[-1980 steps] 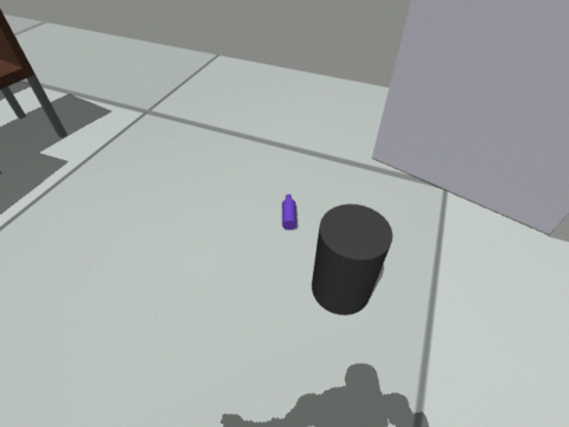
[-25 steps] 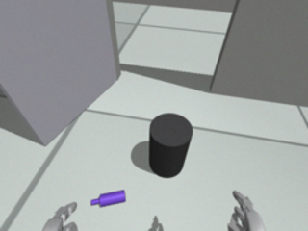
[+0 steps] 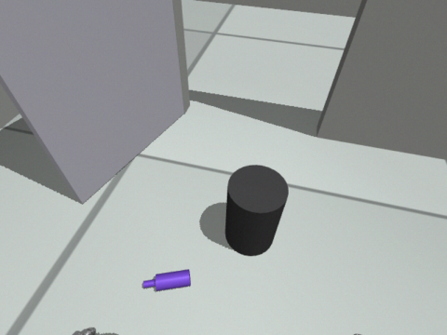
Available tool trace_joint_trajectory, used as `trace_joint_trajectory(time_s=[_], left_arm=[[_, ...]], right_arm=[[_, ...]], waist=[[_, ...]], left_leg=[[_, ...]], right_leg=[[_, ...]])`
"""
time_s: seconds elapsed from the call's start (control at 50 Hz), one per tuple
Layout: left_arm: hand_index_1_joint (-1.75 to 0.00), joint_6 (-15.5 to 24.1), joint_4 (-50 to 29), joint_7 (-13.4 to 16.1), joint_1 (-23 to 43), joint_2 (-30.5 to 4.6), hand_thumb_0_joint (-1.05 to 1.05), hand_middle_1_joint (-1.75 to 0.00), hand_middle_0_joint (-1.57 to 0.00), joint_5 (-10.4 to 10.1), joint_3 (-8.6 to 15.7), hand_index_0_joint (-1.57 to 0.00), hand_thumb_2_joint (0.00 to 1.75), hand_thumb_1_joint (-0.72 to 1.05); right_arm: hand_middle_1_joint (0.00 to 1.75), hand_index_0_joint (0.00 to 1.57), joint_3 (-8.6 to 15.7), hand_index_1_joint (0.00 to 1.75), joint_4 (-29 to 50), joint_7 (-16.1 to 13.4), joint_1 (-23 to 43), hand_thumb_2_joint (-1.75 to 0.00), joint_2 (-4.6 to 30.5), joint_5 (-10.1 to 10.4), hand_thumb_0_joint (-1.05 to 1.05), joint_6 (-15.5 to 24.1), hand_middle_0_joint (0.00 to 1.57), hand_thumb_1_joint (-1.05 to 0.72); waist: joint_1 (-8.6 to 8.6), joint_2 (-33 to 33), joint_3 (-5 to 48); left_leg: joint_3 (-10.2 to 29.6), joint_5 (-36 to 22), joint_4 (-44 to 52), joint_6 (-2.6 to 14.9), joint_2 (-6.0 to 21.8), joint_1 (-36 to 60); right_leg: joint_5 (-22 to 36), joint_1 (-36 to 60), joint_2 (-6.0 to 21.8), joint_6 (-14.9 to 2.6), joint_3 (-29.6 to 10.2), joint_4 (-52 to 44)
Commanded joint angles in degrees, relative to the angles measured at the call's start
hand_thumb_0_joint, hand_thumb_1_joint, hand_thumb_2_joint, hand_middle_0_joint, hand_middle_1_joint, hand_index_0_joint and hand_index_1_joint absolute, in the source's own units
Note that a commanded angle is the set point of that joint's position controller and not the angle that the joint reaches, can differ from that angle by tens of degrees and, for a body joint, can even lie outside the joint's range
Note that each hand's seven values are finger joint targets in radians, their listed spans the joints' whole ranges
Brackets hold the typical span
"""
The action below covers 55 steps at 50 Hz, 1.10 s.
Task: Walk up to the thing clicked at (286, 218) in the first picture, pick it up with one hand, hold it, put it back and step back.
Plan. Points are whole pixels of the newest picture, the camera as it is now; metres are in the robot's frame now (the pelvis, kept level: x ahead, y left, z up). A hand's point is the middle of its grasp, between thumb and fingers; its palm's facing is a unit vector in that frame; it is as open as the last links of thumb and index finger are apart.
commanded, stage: stand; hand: left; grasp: from above
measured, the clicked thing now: (167, 280) +0.48 +0.24 -0.72
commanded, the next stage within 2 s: none
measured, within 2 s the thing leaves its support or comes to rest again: neither
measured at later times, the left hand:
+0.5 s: hand out of the picture +0.04 +0.23 -0.13, palm faces +0.07 -0.94 -0.33, open 7.4 cm
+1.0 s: hand out of the picture +0.06 +0.23 -0.13, palm faces +0.05 -0.94 -0.33, open 7.4 cm
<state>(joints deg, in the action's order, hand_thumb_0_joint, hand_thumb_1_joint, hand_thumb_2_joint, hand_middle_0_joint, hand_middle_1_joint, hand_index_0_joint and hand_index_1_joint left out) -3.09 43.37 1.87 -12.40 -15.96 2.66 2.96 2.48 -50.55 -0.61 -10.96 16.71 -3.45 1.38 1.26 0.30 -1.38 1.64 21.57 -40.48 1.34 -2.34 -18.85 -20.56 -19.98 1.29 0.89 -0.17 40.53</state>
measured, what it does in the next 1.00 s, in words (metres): stands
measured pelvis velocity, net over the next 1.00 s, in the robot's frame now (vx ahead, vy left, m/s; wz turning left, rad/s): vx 0.01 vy -0.01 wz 0.02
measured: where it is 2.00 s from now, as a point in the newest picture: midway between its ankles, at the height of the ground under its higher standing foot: outside the picture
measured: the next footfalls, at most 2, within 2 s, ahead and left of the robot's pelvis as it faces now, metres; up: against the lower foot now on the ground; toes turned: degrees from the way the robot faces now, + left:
none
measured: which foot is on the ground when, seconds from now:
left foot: down 0.00-1.00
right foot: down 0.00-1.00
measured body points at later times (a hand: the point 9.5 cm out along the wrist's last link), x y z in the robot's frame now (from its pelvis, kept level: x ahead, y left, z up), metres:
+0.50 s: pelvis +0.00 +0.00 +0.03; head -0.01 -0.01 +0.48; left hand +0.04 +0.28 -0.11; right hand +0.08 -0.28 -0.12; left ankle +0.00 +0.11 -0.72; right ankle +0.01 -0.13 -0.72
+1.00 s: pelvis +0.01 -0.01 +0.03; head +0.02 -0.02 +0.48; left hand +0.06 +0.28 -0.11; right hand +0.08 -0.30 -0.12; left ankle +0.00 +0.11 -0.72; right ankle +0.01 -0.13 -0.72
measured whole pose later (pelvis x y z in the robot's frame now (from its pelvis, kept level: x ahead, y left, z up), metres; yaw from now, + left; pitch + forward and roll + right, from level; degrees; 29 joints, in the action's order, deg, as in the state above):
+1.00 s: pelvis +0.01 -0.01 +0.03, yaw +1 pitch -3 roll +0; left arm -0.2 67.2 1.1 -6.3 -16.6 1.0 2.1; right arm 1.0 -65.3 -0.9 -7.8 17.9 -1.4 0.2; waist 0.7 -1.2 -3.5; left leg 3.4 11.5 -19.2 -0.1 -1.0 -4.5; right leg -10.9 -5.2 0.3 0.0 1.4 19.3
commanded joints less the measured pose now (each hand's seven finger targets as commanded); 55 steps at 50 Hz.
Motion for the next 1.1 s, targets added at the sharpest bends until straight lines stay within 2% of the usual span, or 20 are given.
trace_joint_trajectory(time_s=[0.0,0.04,0.1,0.16,0.18,0.3,0.34,0.44,0.52,0.58,0.62,0.64,0.7,0.74,0.76,0.8,0.84,0.98,1.08], left_arm=[[-0.30,3.57,-0.14,0.72,3.20,-7.99,0.00,-0.30,-0.20,-0.40,2.05,-0.20,0.90,0.90],[-0.30,3.66,2.43,0.66,3.91,-8.22,0.00,-0.30,-0.20,-0.63,2.01,-0.20,0.90,0.90],[-0.30,3.75,6.25,0.59,3.51,-8.24,0.00,-0.30,-0.20,-0.94,1.82,-0.20,0.90,0.90],[-0.30,4.00,9.78,0.73,2.85,-9.10,0.00,-0.30,-0.20,-0.95,1.64,-0.20,0.90,0.90],[-0.30,3.99,10.54,0.84,3.67,-9.65,0.00,-0.30,-0.20,-0.91,1.76,-0.20,0.90,0.90],[-0.30,4.00,14.79,0.83,3.91,-9.81,0.00,-0.30,-0.20,-0.99,1.26,-0.20,0.90,0.90],[-0.30,4.19,15.71,0.82,4.61,-10.10,0.00,-0.30,-0.20,-1.00,1.20,-0.20,0.90,0.90],[-0.30,4.21,17.44,0.71,5.21,-10.76,0.00,-0.30,-0.20,-0.88,1.10,-0.20,0.90,0.90],[-0.30,4.07,18.60,0.50,5.18,-11.08,0.00,-0.30,-0.20,-0.84,1.02,-0.20,0.90,0.90],[-0.30,4.21,18.84,0.40,6.14,-11.64,0.00,-0.30,-0.20,-1.10,1.13,-0.20,0.90,0.90],[-0.30,4.24,19.16,0.35,6.48,-11.87,0.00,-0.30,-0.20,-1.24,1.11,-0.20,0.90,0.90],[-0.30,4.25,19.43,0.30,5.89,-11.88,0.00,-0.30,-0.20,-1.16,1.03,-0.20,0.90,0.90],[-0.30,4.26,19.44,0.18,7.32,-12.38,0.00,-0.30,-0.20,-1.25,1.13,-0.20,0.90,0.90],[-0.30,4.33,19.75,0.10,7.18,-12.02,0.00,-0.30,-0.20,-1.35,0.97,-0.20,0.90,0.90],[-0.30,4.45,19.79,0.15,6.98,-11.82,0.00,-0.30,-0.20,-1.35,0.87,-0.20,0.90,0.90],[-0.30,4.41,20.03,0.15,7.57,-12.17,0.00,-0.30,-0.20,-1.46,0.91,-0.20,0.90,0.90],[-0.30,4.26,20.38,0.10,7.58,-12.22,0.00,-0.30,-0.20,-1.61,0.84,-0.20,0.90,0.90],[-0.30,4.28,20.77,-0.03,8.29,-12.57,0.00,-0.30,-0.20,-1.74,0.85,-0.20,0.90,0.90],[-0.30,4.41,20.62,-0.07,8.53,-12.59,0.00,-0.30,-0.20,-1.79,0.96,-0.20,0.90,0.90]], right_arm=[[0.30,0.20,2.43,0.30,2.36,-0.98,3.18,-0.90,8.65,0.52,0.00,1.66,0.20,-0.90],[0.30,0.20,2.36,0.30,0.73,-1.22,3.14,-0.90,9.01,0.70,0.00,1.25,0.20,-0.90],[0.30,0.20,2.24,0.30,-1.45,-1.46,3.70,-0.90,9.55,1.05,0.00,1.05,0.20,-0.90],[0.30,0.20,2.22,0.30,-3.68,-1.54,2.84,-0.90,9.55,1.49,0.00,0.75,0.20,-0.90],[0.30,0.20,2.29,0.30,-4.35,-1.60,2.33,-0.90,9.74,1.58,0.00,0.65,0.20,-0.90],[0.30,0.20,2.03,0.30,-7.05,-1.65,3.54,-0.90,9.89,1.82,0.00,0.30,0.20,-0.90],[0.30,0.20,1.84,0.30,-7.73,-1.57,3.35,-0.90,9.58,1.89,0.00,0.15,0.20,-0.90],[0.30,0.20,1.66,0.30,-8.98,-1.36,4.00,-0.90,9.81,1.89,0.00,-0.22,0.20,-0.90],[0.30,0.20,1.53,0.30,-9.54,-1.13,4.57,-0.90,10.31,1.91,0.00,-0.43,0.20,-0.90],[0.30,0.20,1.28,0.30,-10.00,-1.12,4.38,-0.90,9.87,1.90,0.00,-0.27,0.20,-0.90],[0.30,0.20,1.10,0.30,-10.45,-1.12,4.13,-0.90,10.07,1.88,0.00,-0.19,0.20,-0.90],[0.30,0.20,1.08,0.30,-10.51,-1.07,4.42,-0.90,10.32,2.05,0.00,-0.19,0.20,-0.90],[0.30,0.20,0.92,0.30,-10.66,-1.11,4.12,-0.90,10.67,1.97,0.00,-0.19,0.20,-0.90],[0.30,0.20,0.79,0.30,-10.82,-1.17,4.43,-0.90,11.05,2.09,0.00,0.03,0.20,-0.90],[0.30,0.20,0.76,0.30,-10.73,-1.16,5.26,-0.90,11.17,2.14,0.00,0.16,0.20,-0.90],[0.30,0.20,0.55,0.30,-11.16,-1.30,4.38,-0.90,11.00,2.16,0.00,0.20,0.20,-0.90],[0.30,0.20,0.54,0.30,-11.33,-1.31,4.60,-0.90,11.42,2.20,0.00,0.12,0.20,-0.90],[0.30,0.20,0.11,0.30,-11.81,-1.31,4.53,-0.90,11.55,2.29,0.00,0.08,0.20,-0.90],[0.30,0.20,0.29,0.30,-11.59,-1.43,5.03,-0.90,12.49,2.36,0.00,0.30,0.20,-0.90]], waist=[[0.15,-1.93,3.63],[-0.07,-1.94,2.19],[0.21,-3.16,1.42],[-0.20,-1.05,1.18],[-0.64,-0.57,1.43],[-0.04,-0.58,0.05],[-0.41,0.33,-0.43],[-0.34,0.46,-1.33],[-0.17,-0.34,-2.86],[-0.37,-0.38,-1.75],[-0.47,-1.29,-1.48],[-0.12,-0.40,-1.77],[-0.63,-0.97,-0.87],[-0.50,-1.45,-0.01],[-0.04,-1.22,0.87],[-0.40,-0.60,0.85],[-0.34,-0.45,0.27],[-0.55,-0.16,0.19],[-0.53,-0.30,2.20]], left_leg=[[7.70,-13.44,12.68,1.98,5.67,3.28],[8.15,-11.06,15.65,1.71,5.93,2.78],[9.20,-13.35,19.09,1.42,6.83,4.44],[7.91,-15.90,19.22,1.10,6.49,7.83],[7.86,-14.85,20.15,1.00,6.42,8.20],[7.47,-15.53,22.29,0.64,6.63,10.13],[7.09,-15.89,22.47,0.53,6.65,10.57],[7.06,-13.39,23.65,0.22,6.61,10.33],[7.41,-8.58,24.91,0.28,6.52,8.30],[7.15,-11.68,24.77,0.25,6.89,9.63],[7.04,-11.45,24.88,0.23,6.86,8.90],[7.16,-11.17,24.99,0.04,6.81,9.39],[7.04,-11.18,25.20,0.25,7.08,8.76],[7.05,-14.13,24.90,0.21,7.37,9.96],[7.05,-17.43,24.42,0.26,7.61,11.34],[6.73,-19.18,24.36,-0.02,7.55,11.69],[6.84,-17.24,24.75,0.05,7.51,10.94],[6.53,-18.04,24.81,0.01,7.69,11.25],[6.29,-22.68,24.08,0.03,8.14,12.90]], right_leg=[[10.77,6.01,3.26,-2.65,-4.01,-10.34],[9.36,7.99,3.28,-2.56,-3.96,-12.46],[11.25,10.75,3.33,-2.16,-3.32,-14.01],[13.09,11.50,4.08,-1.99,-3.54,-16.94],[12.43,12.01,4.11,-2.02,-3.55,-17.49],[12.95,13.52,4.69,-1.67,-3.62,-20.61],[13.17,13.79,4.92,-1.61,-3.90,-21.83],[10.48,13.68,4.74,-1.43,-3.68,-23.68],[7.59,13.63,4.63,-1.39,-3.74,-24.42],[9.58,13.97,5.05,-1.63,-4.20,-24.44],[10.75,15.22,5.17,-1.57,-4.27,-24.43],[9.24,14.57,5.03,-1.58,-4.21,-24.74],[10.34,15.56,5.10,-1.69,-4.19,-24.58],[13.08,16.33,5.39,-1.81,-4.29,-24.28],[15.03,16.40,5.59,-1.88,-4.13,-24.14],[16.33,16.73,5.51,-1.86,-4.06,-23.91],[14.42,16.79,5.36,-1.84,-4.02,-24.43],[15.70,16.77,5.46,-1.79,-4.02,-24.70],[19.78,17.60,5.67,-1.81,-3.89,-24.23]])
